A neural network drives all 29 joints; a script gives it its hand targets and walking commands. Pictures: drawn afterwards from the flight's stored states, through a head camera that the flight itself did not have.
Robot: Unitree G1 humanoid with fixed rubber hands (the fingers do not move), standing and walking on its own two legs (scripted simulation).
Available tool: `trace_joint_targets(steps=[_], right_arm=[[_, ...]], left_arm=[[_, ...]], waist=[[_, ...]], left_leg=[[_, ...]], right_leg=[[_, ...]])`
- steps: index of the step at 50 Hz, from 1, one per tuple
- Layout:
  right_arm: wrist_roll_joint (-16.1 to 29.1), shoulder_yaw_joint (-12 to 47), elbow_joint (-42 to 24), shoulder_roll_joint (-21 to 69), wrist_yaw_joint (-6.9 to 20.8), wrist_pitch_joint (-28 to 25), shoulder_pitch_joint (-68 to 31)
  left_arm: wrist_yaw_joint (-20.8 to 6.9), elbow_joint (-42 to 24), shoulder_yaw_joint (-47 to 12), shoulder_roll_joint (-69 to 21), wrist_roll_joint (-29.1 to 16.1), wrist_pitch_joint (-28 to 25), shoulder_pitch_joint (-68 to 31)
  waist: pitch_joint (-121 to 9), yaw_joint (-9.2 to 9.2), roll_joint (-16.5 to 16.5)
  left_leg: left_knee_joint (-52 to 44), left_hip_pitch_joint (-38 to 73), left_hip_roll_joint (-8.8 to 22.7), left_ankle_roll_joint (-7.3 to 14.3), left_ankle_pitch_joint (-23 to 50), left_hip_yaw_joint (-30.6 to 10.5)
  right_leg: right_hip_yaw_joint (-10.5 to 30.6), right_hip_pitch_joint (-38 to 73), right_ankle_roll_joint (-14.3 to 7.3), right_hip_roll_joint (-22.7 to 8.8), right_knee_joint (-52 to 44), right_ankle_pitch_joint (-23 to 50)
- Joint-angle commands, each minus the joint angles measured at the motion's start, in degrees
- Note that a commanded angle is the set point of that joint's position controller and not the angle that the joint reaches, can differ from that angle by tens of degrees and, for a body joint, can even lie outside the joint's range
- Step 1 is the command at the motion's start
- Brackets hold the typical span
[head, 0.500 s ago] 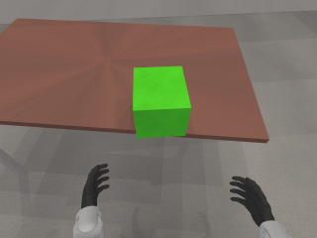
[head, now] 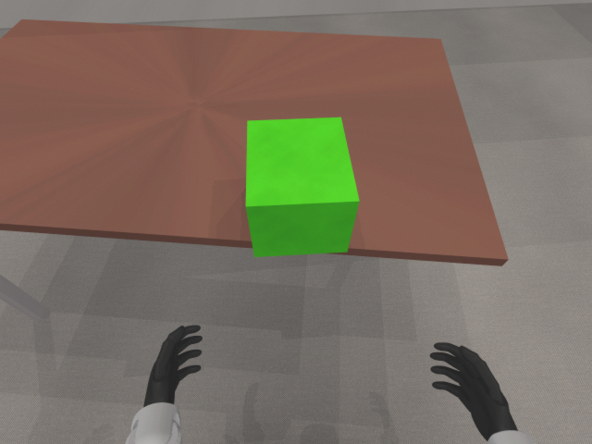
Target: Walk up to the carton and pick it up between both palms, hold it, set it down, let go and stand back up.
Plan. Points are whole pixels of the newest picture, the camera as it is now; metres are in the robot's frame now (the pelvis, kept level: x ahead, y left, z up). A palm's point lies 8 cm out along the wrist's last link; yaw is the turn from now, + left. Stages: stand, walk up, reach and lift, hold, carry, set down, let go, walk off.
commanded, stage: set down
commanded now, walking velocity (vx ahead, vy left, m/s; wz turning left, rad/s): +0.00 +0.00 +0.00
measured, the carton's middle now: (297, 187) +0.55 +0.04 -0.03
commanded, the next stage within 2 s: let go in 0.66 s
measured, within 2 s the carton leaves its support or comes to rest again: neither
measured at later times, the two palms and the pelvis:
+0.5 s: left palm (162, 406) +0.19 +0.21 -0.06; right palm (497, 432) +0.17 -0.22 -0.06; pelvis +0.00 +0.00 +0.00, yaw +0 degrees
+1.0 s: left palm (153, 411) +0.19 +0.22 -0.07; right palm out of the picture +0.16 -0.22 -0.08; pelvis +0.01 +0.00 +0.00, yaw +0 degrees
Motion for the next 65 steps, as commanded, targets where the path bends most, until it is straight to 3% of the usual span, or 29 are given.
trace_joint_targets(steps=[1,3,5,7,8,14,16,18,22,24,26,28,30,31,35,36,41,42,43,45,46,52,55,56,58,59,61,63,65], right_arm=[[-0.4,-2.5,-4.8,-3.8,-1.4,-4.6,1.0],[-2.8,-2.9,-3.1,-2.9,-2.2,-2.9,0.0],[-3.5,-4.1,-3.6,-3.8,-2.3,-2.2,-0.5],[-3.5,-5.2,-3.9,-3.6,-2.2,-1.5,-0.7],[-3.6,-5.3,-5.3,-4.4,-1.9,-1.7,-1.0],[-4.3,-6.9,-4.8,-4.1,-1.9,-0.7,-0.9],[-4.9,-6.8,-3.6,-5.3,-1.8,-0.3,-1.0],[-5.5,-6.8,0.8,-5.2,-2.3,1.3,-0.3],[-6.1,-6.7,-1.8,-3.4,-2.6,1.5,-0.7],[-6.5,-6.7,-2.6,-3.2,-2.9,1.7,-1.7],[-6.2,-7.5,-4.4,-3.5,-2.5,1.0,-0.5],[-7.3,-6.5,-0.6,-2.2,-3.2,1.8,0.0],[-6.1,-7.1,-2.8,-3.8,-2.0,1.0,0.1],[-7.1,-6.6,0.5,-3.2,-2.7,1.3,1.2],[-7.1,-6.3,2.6,-3.6,-2.8,0.4,1.5],[-7.2,-4.8,3.1,-2.3,-3.4,0.9,1.2],[-7.5,-5.8,4.1,-3.4,-3.4,-1.2,3.3],[-8.7,-5.4,7.8,-3.1,-3.6,-0.7,4.2],[-7.8,-6.4,4.5,-4.5,-2.9,-2.1,3.4],[-7.6,-4.9,3.2,-3.5,-3.4,-2.2,1.7],[-8.3,-5.7,5.8,-3.4,-3.4,-2.2,3.3],[-10.0,-4.9,8.3,-1.2,-3.9,-1.1,4.2],[-8.9,-5.9,5.7,-2.3,-3.6,-1.4,2.8],[-9.3,-6.6,5.5,-2.7,-3.2,-1.5,3.1],[-9.5,-6.3,7.0,-2.0,-3.5,-0.9,3.2],[-15.1,-6.9,13.7,-14.1,-4.9,6.3,3.7],[-15.2,-7.2,11.3,-13.6,-5.9,10.7,1.3],[-14.5,-7.4,11.3,-14.0,-5.9,12.2,2.1],[-14.2,-7.2,12.3,-13.3,-6.0,12.5,2.4]], left_arm=[[-0.5,-11.9,-2.3,5.4,-2.9,-5.4,2.3],[-1.4,-8.8,-2.0,5.7,-2.1,-3.6,0.3],[-1.5,-9.2,-1.0,6.5,-1.9,-2.6,0.3],[-1.0,-10.8,-1.6,5.9,-1.3,-2.1,-1.0],[-0.6,-11.9,-1.8,6.2,-1.6,-2.2,-1.1],[-0.5,-12.3,-1.9,6.7,-0.7,-0.5,-2.1],[-1.0,-10.0,-2.1,6.1,-0.9,0.2,-0.6],[-1.8,-6.9,-2.0,6.3,-0.5,1.8,-1.0],[-2.1,-7.3,-0.8,8.8,-0.2,2.6,-2.5],[-2.4,-6.9,-0.6,9.9,-0.9,2.8,-3.3],[-1.8,-10.4,-0.7,10.3,-0.9,2.1,-2.5],[-3.0,-5.0,-0.1,11.2,-0.7,3.0,-2.7],[-2.0,-10.7,-1.7,9.7,-1.0,2.2,-2.0],[-2.9,-6.4,-0.2,10.7,-1.0,2.5,-0.9],[-3.6,-6.4,-0.4,10.2,-0.6,2.5,0.9],[-4.7,-3.1,0.4,12.2,-1.0,2.7,-0.1],[-4.7,-5.5,0.7,12.5,-0.3,2.3,2.9],[-5.4,-1.1,0.0,11.6,0.5,3.1,3.5],[-4.2,-6.8,0.0,10.8,0.7,2.4,3.7],[-4.9,-4.3,0.6,13.2,-0.4,2.3,2.4],[-4.9,-3.5,0.4,12.5,0.1,2.8,3.4],[-6.1,0.9,0.2,13.6,-0.1,4.1,2.6],[-5.2,-2.9,0.0,14.3,-0.5,3.6,1.5],[-4.6,-5.3,-1.2,13.3,-0.8,3.3,1.0],[-5.0,-1.6,-0.7,13.6,0.0,3.9,0.9],[-5.5,12.1,3.3,18.2,2.5,0.3,-0.3],[-6.0,16.1,3.2,17.4,2.9,-1.7,4.1],[-6.7,18.4,3.2,17.8,3.0,-2.4,2.2],[-6.7,21.6,3.1,18.1,2.8,-3.0,1.5]], waist=[[-16.1,-1.96,1.1],[-14.1,-3.23,0.3],[-14.4,-2.54,-0.6],[-14.8,-2.93,1.7],[-15.0,-2.03,1.1],[-13.8,-3.18,1.0],[-11.9,-2.66,-0.3],[-10.6,-3.96,0.2],[-10.4,-3.22,-0.1],[-10.0,-3.04,-1.5],[-12.2,-3.01,0.9],[-9.3,-3.62,-1.0],[-13.1,-3.42,1.5],[-11.1,-4.09,-0.2],[-12.3,-4.12,1.8],[-10.5,-4.67,-0.8],[-12.4,-3.4,1.5],[-9.7,-4.1,0.5],[-13.6,-3.13,2.5],[-13.5,-3.42,-0.4],[-12.2,-3.93,1.9],[-10.3,-4.34,0.6],[-11.4,-3.1,2.6],[-11.8,-4.01,3.0],[-9.4,-4.55,2.1],[-21.4,-0.02,3.1],[-22.7,0.51,0.3],[-19.9,0.02,1.7],[-17.0,0.69,3.4]], left_leg=[[-5.8,17.4,1.9,-1.2,7.9,-1.3],[-5.9,16.9,1.9,-0.7,5.1,-1.1],[-6.0,17.2,2.0,-0.4,4.9,-1.2],[-5.9,17.8,2.1,-0.2,4.6,-1.5],[-5.9,18.5,2.2,-0.2,4.8,-1.6],[-5.4,18.0,1.3,-0.2,3.0,-1.1],[-5.9,18.8,1.0,-0.1,3.3,-0.6],[-5.6,18.4,1.1,0.0,2.0,-0.4],[-5.5,17.6,0.7,0.3,0.9,0.0],[-5.2,17.0,0.4,0.6,0.7,0.2],[-5.0,18.2,0.2,0.1,3.0,0.5],[-5.1,17.3,-0.1,0.5,1.8,1.0],[-5.0,19.1,0.7,0.1,4.2,-0.3],[-5.1,17.7,0.1,0.4,3.6,0.5],[-5.4,18.8,0.2,-0.3,6.0,0.7],[-4.9,17.8,-0.3,0.3,5.0,0.8],[-5.1,20.1,-0.1,-0.2,9.9,0.8],[-5.3,20.0,-0.2,0.1,8.0,0.7],[-5.3,21.0,0.2,-0.7,11.0,0.5],[-4.8,18.8,-0.7,0.1,8.8,1.1],[-5.2,19.6,-0.4,-0.4,8.9,1.4],[-5.3,19.6,-0.7,0.1,6.8,2.0],[-5.1,19.7,-0.3,0.0,6.7,1.7],[-5.1,20.2,-0.1,-0.1,7.0,1.3],[-4.6,19.4,-0.5,0.2,5.5,1.4],[2.8,18.4,6.2,0.5,16.1,-5.5],[4.0,16.1,6.1,1.4,11.5,-6.1],[2.8,13.2,4.8,1.0,3.1,-5.7],[1.6,13.3,4.7,1.2,1.9,-6.4]], right_leg=[[9.7,25.3,3.0,-7.2,-8.3,13.1],[10.5,25.0,3.1,-7.5,-9.7,9.6],[10.9,24.8,3.3,-7.8,-10.1,6.3],[10.2,23.6,2.7,-7.3,-10.2,2.8],[9.5,22.7,3.0,-6.9,-9.6,2.8],[10.5,22.4,3.4,-7.0,-10.3,-0.1],[10.0,21.3,3.6,-6.7,-10.8,-0.2],[10.6,21.9,3.7,-7.4,-10.8,0.4],[11.2,21.5,4.0,-7.6,-10.9,-2.1],[11.5,21.9,4.3,-8.0,-10.9,-1.7],[10.4,22.1,4.3,-7.4,-10.4,0.0],[11.4,21.9,4.9,-8.2,-11.3,-0.2],[9.5,21.7,4.1,-6.9,-9.9,1.5],[10.8,22.6,4.4,-7.7,-10.9,2.7],[8.7,23.2,4.5,-6.9,-9.5,9.9],[10.7,23.8,5.3,-8.2,-10.6,10.5],[7.7,24.0,5.3,-6.4,-9.0,17.7],[7.9,23.4,5.5,-6.4,-9.7,16.1],[7.0,24.6,4.9,-5.8,-9.1,18.1],[7.8,25.0,5.3,-6.4,-8.9,16.9],[7.2,24.5,5.2,-6.2,-8.9,15.8],[7.3,23.8,5.7,-6.4,-9.3,12.4],[7.2,23.5,5.1,-6.2,-9.1,10.3],[6.9,22.9,4.7,-5.9,-8.9,9.5],[7.7,22.7,4.8,-6.4,-9.8,7.9],[7.9,27.0,5.2,-8.6,0.6,14.8],[8.1,28.2,6.1,-9.7,0.8,16.2],[9.4,25.9,4.9,-10.6,-0.2,11.9],[10.2,22.6,4.4,-11.1,-2.2,8.1]])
